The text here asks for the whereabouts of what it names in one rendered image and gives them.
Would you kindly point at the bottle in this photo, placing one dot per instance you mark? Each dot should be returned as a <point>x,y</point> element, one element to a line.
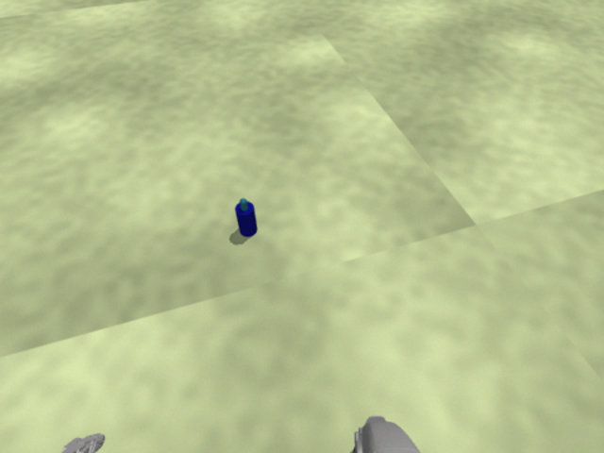
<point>246,218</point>

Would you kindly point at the left robot hand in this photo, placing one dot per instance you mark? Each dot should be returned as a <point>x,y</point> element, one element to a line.
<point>89,444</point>

